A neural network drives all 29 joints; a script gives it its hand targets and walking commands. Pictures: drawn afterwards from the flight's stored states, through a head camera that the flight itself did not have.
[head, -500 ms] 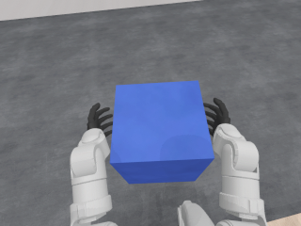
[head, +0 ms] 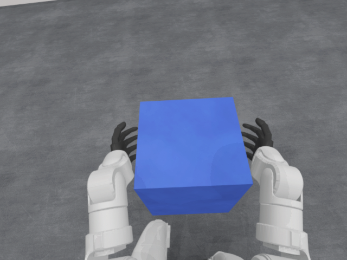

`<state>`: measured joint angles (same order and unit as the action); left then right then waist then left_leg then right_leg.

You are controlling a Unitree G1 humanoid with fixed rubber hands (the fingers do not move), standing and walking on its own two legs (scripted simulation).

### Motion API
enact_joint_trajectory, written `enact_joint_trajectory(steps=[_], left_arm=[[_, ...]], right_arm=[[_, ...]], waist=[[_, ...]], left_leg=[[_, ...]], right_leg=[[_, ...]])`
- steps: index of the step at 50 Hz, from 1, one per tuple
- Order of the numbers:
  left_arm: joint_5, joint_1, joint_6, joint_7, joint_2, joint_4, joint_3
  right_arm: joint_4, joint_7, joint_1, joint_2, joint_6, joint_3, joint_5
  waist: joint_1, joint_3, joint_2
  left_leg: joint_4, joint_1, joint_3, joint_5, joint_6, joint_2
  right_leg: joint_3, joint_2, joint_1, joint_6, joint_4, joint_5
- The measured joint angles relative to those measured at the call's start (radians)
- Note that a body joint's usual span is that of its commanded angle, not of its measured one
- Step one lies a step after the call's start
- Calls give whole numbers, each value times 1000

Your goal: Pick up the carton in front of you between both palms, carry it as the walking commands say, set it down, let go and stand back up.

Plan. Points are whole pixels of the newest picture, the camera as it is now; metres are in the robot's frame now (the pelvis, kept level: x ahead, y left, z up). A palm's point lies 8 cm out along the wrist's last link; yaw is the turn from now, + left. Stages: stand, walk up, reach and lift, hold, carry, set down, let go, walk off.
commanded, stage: carry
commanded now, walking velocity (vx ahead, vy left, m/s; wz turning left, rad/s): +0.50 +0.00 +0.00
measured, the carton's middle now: (188, 162) +0.33 +0.02 -0.02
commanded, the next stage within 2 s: none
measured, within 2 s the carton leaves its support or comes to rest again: neither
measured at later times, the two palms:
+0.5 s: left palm (142, 39) +0.66 +0.16 +0.10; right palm (249, 39) +0.64 -0.14 +0.11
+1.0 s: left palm out of the picture +0.90 +0.11 +0.12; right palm out of the picture +0.91 -0.19 +0.12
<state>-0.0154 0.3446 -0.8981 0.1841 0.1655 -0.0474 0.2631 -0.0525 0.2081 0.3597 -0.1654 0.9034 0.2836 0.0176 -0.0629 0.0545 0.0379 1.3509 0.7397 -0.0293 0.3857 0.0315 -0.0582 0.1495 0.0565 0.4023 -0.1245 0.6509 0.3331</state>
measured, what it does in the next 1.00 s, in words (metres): walks ahead: left foot, then right foot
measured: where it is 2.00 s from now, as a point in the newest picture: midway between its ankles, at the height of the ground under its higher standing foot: (199, 86)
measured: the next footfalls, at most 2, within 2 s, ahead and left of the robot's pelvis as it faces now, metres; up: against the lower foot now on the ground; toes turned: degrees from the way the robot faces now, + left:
left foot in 0.22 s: +0.37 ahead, +0.10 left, +0.00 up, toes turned +6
right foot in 0.72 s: +0.70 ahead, -0.12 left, +0.00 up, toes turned -11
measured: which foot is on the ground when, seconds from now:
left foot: up 0.00-0.20, down 0.22-0.74, up 0.76-1.00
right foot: down 0.00-0.24, up 0.26-0.70, down 0.72-1.00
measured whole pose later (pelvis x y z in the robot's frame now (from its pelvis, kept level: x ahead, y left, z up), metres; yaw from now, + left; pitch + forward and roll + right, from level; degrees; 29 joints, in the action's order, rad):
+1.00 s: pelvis +0.69 -0.05 +0.03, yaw +1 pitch +3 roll +2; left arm 0.01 -0.09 -1.13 0.17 0.14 -0.47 0.04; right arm -0.49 0.16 -0.09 -0.14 1.14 0.03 0.03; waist -0.02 -0.16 0.00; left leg 0.86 0.60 0.08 0.14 -0.02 -0.14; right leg 0.22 -0.02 0.13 -0.07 0.25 0.18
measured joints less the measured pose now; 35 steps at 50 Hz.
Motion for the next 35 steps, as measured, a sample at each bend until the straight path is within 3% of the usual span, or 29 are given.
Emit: enact_joint_trajectory(steps=[5,10,11,13,15,17,22,28,33,35], left_arm=[[21,-35,65,-25,-1,12,-35],[50,-59,96,-35,-8,34,-60],[54,-66,98,-34,-10,34,-59],[61,-53,105,-28,-24,49,-51],[61,-55,112,-18,-30,54,-45],[60,-71,108,-11,-20,42,-41],[56,-119,71,-6,-21,-39,-100],[40,-244,-25,-2,-37,-217,-169],[22,-374,-133,-12,-36,-381,-210],[19,-409,-169,-12,-33,-426,-221]], right_arm=[[-16,-24,-64,5,-68,-28,23],[12,-44,-93,13,-107,-45,42],[25,-46,-90,12,-111,-49,46],[54,-46,-73,8,-127,-56,50],[63,-42,-72,7,-129,-64,42],[46,-44,-97,13,-121,-80,26],[-58,-49,-170,27,-84,-129,1],[-227,-37,-279,38,16,-194,-18],[-369,-38,-393,35,119,-239,-25],[-422,-39,-432,31,158,-250,-21]], waist=[[-5,10,-14],[19,-29,-37],[24,-41,-35],[52,-48,-66],[68,-53,-56],[78,-63,-37],[89,-90,-16],[78,-158,-31],[70,-199,-34],[71,-201,-27]], left_leg=[[-376,66,51,-184,16,-18],[-810,-122,161,-376,32,34],[-869,-188,182,-384,42,42],[-820,-217,204,-298,74,63],[-816,-257,207,-247,74,60],[-879,-325,202,-242,58,57],[-1035,-495,180,-226,50,47],[-1124,-672,159,-145,14,41],[-1132,-815,148,-29,-30,31],[-1053,-845,146,53,-51,14]], right_leg=[[-21,1,-129,23,-72,75],[-26,-15,-312,57,-139,150],[-18,-21,-324,68,-85,165],[-43,-53,-258,99,155,133],[-93,-33,-140,112,419,137],[-97,-37,-46,114,503,94],[-84,-90,99,133,302,-3],[-41,-140,169,151,17,-168],[29,-132,141,126,-140,-280],[67,-111,86,112,-190,-273]])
